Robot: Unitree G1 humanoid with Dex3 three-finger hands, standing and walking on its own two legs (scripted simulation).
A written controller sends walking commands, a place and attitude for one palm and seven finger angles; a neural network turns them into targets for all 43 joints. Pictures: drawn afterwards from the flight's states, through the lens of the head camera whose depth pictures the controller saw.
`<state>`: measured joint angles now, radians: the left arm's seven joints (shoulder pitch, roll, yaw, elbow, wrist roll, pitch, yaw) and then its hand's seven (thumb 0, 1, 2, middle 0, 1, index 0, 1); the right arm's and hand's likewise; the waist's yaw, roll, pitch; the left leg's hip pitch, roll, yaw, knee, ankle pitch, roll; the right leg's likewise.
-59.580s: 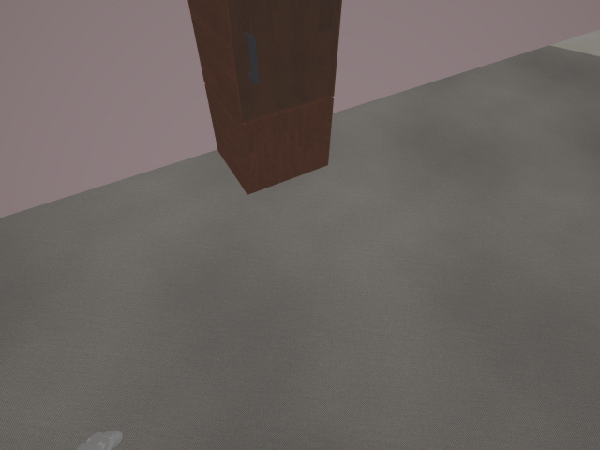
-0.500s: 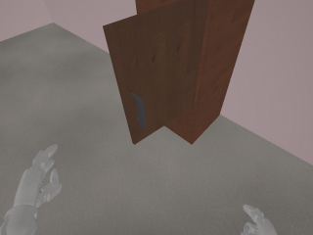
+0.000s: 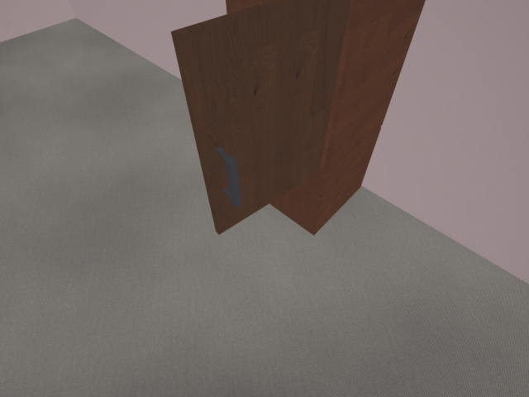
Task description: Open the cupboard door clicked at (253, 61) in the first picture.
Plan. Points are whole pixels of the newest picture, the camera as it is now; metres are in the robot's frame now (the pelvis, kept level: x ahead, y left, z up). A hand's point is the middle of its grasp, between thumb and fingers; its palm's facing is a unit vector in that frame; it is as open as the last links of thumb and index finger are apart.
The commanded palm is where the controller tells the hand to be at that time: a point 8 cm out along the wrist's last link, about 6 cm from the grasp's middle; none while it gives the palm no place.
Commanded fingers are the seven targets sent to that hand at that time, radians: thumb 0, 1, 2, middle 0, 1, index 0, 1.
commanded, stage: let the arm hang, fingers relaxed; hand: left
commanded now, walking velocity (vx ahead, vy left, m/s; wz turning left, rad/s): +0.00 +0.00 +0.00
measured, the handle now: (228, 178) +0.60 +0.12 -0.10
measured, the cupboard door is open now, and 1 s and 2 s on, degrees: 81 81 81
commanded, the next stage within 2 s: look to check the result in 0.50 s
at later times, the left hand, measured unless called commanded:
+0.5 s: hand out of the picture +0.00 +0.17 -0.18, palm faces +0.01 -0.98 -0.18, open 7.3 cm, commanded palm none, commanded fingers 0.00 0.90 0.90 -0.20 -0.30 -0.20 -0.30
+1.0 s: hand out of the picture +0.02 +0.18 -0.17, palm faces +0.01 -0.98 -0.20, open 7.4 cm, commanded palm none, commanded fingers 0.00 0.90 0.90 -0.20 -0.30 -0.20 -0.30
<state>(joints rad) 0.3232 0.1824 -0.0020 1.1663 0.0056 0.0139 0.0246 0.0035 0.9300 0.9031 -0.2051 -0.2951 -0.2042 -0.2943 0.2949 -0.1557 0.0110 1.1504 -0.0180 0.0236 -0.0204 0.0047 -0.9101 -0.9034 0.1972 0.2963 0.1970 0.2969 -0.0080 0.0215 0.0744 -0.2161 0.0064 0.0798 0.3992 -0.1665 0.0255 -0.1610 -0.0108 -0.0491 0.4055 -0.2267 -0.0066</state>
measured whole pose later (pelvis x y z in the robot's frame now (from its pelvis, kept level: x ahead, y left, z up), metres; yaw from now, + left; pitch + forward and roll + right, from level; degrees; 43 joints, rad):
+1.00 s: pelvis +0.02 +0.00 +0.00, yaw +0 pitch -1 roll +0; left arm 0.25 0.16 0.00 1.16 0.01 -0.01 0.03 0.00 0.91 0.90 -0.20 -0.29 -0.20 -0.29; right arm 0.23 -0.16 0.00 1.15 -0.02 -0.01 -0.03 0.00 -0.91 -0.90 0.20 0.30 0.20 0.30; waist -0.01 0.00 0.05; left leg -0.17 -0.01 0.08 0.36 -0.17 0.03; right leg -0.12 -0.02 -0.04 0.37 -0.24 0.00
